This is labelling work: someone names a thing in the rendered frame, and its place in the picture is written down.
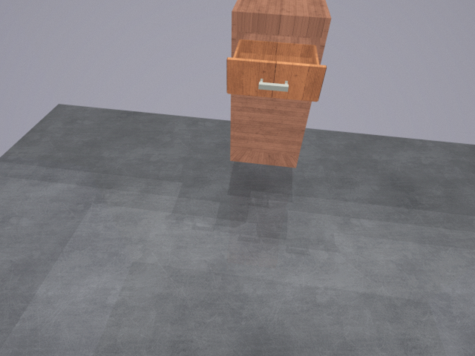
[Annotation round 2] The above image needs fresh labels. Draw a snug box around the drawer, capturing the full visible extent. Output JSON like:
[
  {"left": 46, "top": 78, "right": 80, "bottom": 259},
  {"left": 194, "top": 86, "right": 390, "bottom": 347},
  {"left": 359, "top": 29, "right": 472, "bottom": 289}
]
[{"left": 227, "top": 39, "right": 327, "bottom": 102}]

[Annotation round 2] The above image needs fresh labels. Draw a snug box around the handle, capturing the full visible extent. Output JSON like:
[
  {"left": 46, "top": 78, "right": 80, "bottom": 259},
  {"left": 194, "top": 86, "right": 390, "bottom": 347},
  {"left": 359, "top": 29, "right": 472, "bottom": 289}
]
[{"left": 258, "top": 79, "right": 289, "bottom": 92}]

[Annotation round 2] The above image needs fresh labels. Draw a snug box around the cabinet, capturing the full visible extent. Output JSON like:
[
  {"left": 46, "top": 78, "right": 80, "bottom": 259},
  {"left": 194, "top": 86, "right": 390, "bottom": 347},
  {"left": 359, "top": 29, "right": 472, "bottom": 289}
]
[{"left": 230, "top": 0, "right": 331, "bottom": 168}]

